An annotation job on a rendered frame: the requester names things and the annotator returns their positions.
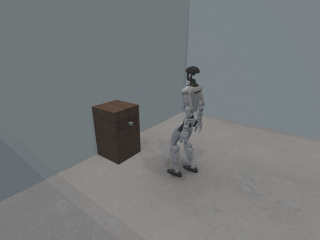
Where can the robot right upper arm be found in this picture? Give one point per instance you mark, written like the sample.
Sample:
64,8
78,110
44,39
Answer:
201,99

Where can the cabinet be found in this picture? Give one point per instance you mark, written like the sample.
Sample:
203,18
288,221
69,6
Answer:
110,145

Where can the robot left forearm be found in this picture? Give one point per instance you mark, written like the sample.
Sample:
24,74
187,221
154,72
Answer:
188,116

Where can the robot right forearm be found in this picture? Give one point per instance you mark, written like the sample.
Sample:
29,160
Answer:
200,113

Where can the left robot hand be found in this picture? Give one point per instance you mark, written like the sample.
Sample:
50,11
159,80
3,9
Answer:
184,134

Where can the left robot thigh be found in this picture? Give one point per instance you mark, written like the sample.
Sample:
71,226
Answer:
176,136

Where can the drawer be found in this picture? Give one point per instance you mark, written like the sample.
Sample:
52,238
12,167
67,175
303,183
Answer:
122,124

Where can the left robot shin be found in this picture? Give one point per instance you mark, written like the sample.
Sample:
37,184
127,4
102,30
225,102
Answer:
175,158

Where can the robot left upper arm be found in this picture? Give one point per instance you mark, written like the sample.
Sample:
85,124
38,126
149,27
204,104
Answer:
186,95

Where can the right robot hand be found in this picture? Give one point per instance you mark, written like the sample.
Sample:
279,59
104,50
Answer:
200,124

